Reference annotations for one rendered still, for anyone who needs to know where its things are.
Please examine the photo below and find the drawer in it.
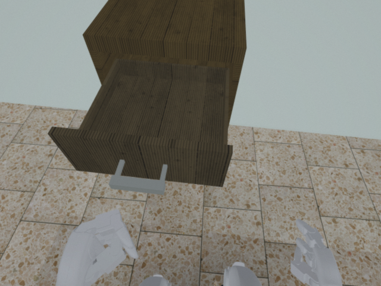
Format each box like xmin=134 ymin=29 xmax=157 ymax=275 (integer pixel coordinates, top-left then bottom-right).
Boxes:
xmin=48 ymin=58 xmax=233 ymax=187

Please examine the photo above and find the robot right shin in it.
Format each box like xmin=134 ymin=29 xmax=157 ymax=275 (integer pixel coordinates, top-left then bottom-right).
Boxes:
xmin=232 ymin=262 xmax=245 ymax=267

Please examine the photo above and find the robot right hand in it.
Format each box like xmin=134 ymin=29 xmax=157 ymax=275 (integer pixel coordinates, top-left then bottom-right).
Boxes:
xmin=291 ymin=219 xmax=342 ymax=286

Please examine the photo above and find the robot left hand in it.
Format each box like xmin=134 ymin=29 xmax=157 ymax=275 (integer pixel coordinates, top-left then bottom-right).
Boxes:
xmin=55 ymin=209 xmax=139 ymax=286

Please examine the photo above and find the handle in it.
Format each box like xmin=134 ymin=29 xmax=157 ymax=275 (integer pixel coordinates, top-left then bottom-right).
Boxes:
xmin=109 ymin=160 xmax=168 ymax=195

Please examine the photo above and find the robot right thigh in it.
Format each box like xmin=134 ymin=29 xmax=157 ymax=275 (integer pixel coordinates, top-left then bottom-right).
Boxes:
xmin=223 ymin=266 xmax=262 ymax=286

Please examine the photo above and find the cabinet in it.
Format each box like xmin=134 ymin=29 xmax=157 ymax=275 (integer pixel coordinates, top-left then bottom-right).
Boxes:
xmin=83 ymin=0 xmax=246 ymax=127

